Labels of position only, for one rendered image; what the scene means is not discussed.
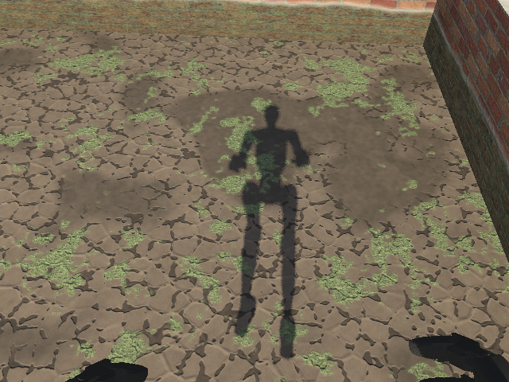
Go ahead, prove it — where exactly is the robot right hand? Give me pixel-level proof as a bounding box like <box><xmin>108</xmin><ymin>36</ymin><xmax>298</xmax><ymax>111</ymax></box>
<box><xmin>409</xmin><ymin>333</ymin><xmax>509</xmax><ymax>382</ymax></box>

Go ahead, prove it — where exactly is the robot left hand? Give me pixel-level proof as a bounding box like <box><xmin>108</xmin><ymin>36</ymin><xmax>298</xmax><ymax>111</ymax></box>
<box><xmin>65</xmin><ymin>358</ymin><xmax>148</xmax><ymax>382</ymax></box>

